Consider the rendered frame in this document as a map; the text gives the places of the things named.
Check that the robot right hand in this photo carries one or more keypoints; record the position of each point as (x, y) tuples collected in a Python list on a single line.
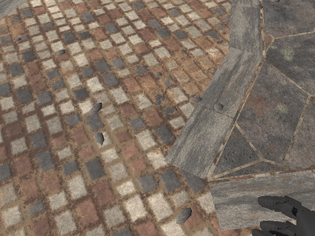
[(305, 218)]

